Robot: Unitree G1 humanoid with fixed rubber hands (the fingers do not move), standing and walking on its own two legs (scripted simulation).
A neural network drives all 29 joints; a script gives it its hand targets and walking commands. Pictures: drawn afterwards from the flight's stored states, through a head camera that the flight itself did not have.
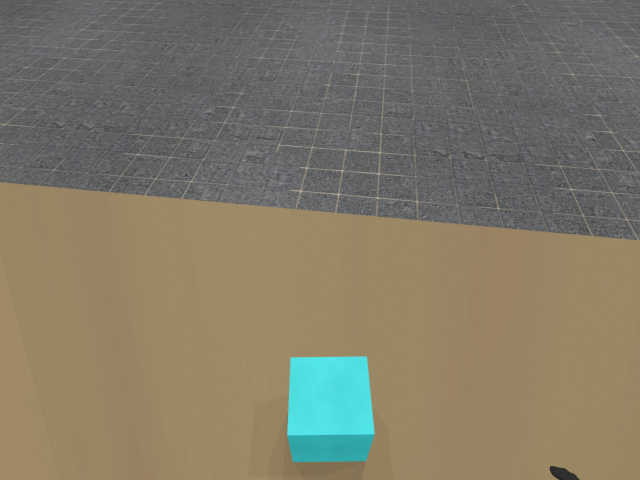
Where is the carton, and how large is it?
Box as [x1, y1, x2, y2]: [287, 357, 374, 461]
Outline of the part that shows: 291,357 287,435 293,461 365,460 374,434 366,357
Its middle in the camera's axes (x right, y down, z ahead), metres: +0.03 +0.48 +1.10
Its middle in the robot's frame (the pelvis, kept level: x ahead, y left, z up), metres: +0.44 -0.02 -0.66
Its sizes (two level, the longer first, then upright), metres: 0.210 0.200 0.250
